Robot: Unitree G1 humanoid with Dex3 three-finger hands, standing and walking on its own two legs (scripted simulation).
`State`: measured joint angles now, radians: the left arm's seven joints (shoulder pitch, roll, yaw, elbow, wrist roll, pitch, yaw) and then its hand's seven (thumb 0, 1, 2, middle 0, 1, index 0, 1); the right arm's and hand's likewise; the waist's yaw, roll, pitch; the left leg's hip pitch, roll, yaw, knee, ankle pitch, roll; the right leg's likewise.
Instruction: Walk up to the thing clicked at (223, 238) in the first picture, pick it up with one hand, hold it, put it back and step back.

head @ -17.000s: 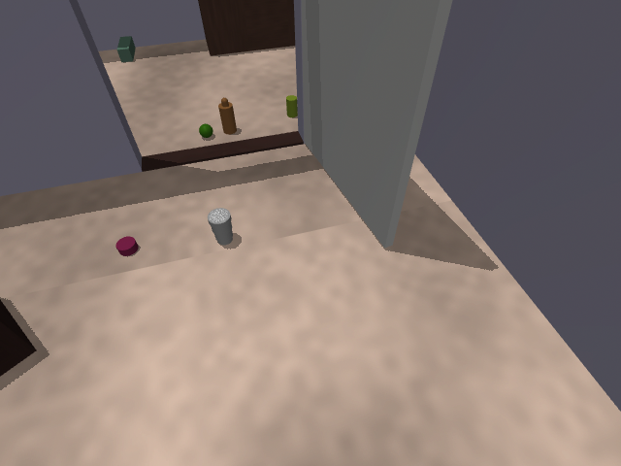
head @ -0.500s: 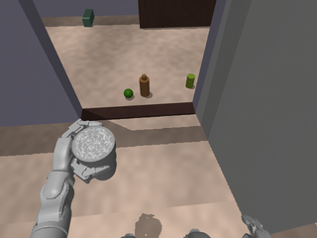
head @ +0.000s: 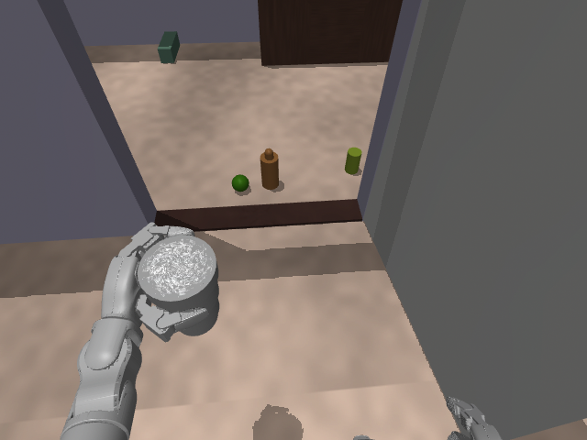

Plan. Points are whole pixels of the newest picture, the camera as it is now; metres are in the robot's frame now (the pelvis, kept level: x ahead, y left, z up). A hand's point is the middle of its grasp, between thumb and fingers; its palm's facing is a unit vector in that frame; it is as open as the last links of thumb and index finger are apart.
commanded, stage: hold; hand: left
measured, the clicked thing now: (188, 293) +0.33 +0.16 +0.01
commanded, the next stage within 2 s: none
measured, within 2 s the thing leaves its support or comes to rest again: neither
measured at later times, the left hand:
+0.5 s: hand (174, 281) +0.32 +0.17 +0.05, palm faces -0.01 -1.00 +0.00, open 11.9 cm
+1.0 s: hand (175, 284) +0.32 +0.17 +0.06, palm faces +0.00 -1.00 +0.00, open 11.9 cm
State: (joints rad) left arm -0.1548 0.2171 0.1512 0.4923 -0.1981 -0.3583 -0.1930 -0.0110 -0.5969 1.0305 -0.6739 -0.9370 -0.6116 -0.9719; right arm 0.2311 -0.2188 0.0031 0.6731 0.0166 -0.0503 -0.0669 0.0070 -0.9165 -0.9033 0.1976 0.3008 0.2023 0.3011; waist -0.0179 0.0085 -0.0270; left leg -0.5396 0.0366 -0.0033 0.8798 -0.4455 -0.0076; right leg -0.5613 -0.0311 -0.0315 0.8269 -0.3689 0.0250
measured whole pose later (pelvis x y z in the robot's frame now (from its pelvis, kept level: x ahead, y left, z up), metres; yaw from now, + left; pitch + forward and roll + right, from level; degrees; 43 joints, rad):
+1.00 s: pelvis -0.01 +0.00 +0.01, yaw +0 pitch +4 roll -1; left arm -0.15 0.21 0.15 0.52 -0.20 -0.37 -0.20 -0.01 -0.59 1.03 -0.66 -0.95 -0.60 -0.98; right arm 0.23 -0.22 0.00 0.68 0.02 -0.06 -0.05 0.01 -0.92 -0.91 0.20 0.30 0.20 0.30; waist -0.01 0.01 -0.01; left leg -0.48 0.03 0.00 0.82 -0.41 -0.01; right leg -0.51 -0.03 -0.03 0.78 -0.34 0.02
